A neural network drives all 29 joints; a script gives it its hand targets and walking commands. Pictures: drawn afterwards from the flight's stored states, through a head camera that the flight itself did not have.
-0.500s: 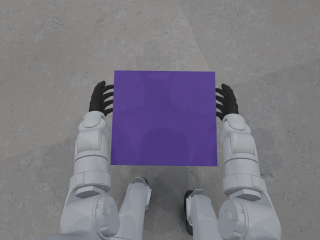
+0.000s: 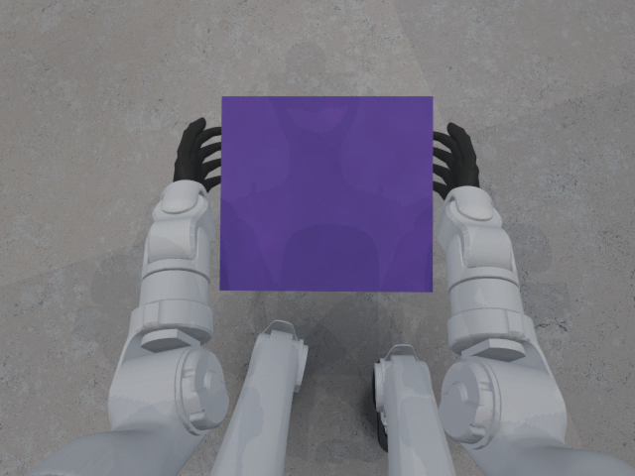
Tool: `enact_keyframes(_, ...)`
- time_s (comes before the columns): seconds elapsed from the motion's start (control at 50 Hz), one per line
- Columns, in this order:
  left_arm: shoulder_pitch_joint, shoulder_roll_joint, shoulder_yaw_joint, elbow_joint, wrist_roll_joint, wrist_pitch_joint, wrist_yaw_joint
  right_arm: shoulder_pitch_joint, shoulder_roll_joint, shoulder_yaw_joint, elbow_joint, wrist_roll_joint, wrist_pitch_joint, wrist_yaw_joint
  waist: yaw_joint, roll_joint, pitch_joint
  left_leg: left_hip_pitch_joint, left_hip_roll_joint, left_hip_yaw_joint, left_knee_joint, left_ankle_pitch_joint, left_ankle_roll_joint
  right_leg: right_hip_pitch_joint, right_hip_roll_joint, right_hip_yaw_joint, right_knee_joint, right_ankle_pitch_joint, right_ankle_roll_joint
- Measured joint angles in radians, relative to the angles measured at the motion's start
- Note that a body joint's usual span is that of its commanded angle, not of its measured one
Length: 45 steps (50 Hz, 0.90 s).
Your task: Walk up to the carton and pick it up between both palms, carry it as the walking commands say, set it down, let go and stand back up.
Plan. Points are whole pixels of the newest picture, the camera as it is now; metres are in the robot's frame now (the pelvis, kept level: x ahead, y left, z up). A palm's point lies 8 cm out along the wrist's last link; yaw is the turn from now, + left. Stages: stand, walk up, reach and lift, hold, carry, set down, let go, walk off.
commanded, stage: set down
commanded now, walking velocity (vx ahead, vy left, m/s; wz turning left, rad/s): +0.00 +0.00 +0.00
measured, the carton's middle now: (325, 205) +0.45 +0.07 -0.17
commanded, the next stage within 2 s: none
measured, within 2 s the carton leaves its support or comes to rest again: neither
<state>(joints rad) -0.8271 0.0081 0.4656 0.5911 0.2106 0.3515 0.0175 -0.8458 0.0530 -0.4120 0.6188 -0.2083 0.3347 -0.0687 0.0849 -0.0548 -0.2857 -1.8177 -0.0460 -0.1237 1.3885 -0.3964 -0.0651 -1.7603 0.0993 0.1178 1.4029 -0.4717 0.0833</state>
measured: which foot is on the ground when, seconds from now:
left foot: down 0.00-1.00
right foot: down 0.00-1.00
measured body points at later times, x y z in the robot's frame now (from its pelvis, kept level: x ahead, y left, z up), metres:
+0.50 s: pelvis -0.02 +0.00 -0.07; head +0.27 +0.04 +0.27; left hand +0.46 +0.25 -0.17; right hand +0.50 -0.08 -0.17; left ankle +0.09 +0.14 -0.55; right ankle +0.07 -0.15 -0.55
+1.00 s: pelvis -0.03 +0.00 -0.13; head +0.30 +0.04 +0.17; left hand +0.47 +0.25 -0.26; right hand +0.52 -0.07 -0.26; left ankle +0.09 +0.14 -0.55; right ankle +0.07 -0.15 -0.55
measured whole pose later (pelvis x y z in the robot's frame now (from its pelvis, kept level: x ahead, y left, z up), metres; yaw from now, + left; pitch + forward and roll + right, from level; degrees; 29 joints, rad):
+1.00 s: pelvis -0.03 +0.00 -0.13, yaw -1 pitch +50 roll -4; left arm -1.17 0.18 0.43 0.75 0.13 0.34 0.05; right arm -1.22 -0.09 -0.37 0.79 -0.11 0.30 -0.13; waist 0.09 -0.06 -0.05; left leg -2.25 -0.10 -0.14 1.85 -0.46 -0.09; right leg -2.18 0.16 0.11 1.87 -0.56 0.13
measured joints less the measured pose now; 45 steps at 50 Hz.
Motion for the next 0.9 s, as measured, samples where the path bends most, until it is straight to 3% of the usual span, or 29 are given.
enact_keyframes(0.32,-0.128,0.049,-0.016,0.065,-0.024,0.007,0.044,-0.133,-0.044,-0.007,0.065,0.018,-0.003,-0.02,-0.004,-0.001,0.043,-0.175,-0.025,-0.009,0.177,-0.031,-0.006,-0.166,0.016,-0.001,0.176,-0.042,0.019)
enact_keyframes(0.9,-0.316,0.149,-0.033,0.143,-0.065,-0.008,0.041,-0.343,-0.123,0.03,0.153,0.084,-0.029,-0.058,0.002,0.0,0.197,-0.403,-0.053,-0.018,0.423,-0.059,-0.026,-0.389,0.051,-0.005,0.429,-0.086,0.041)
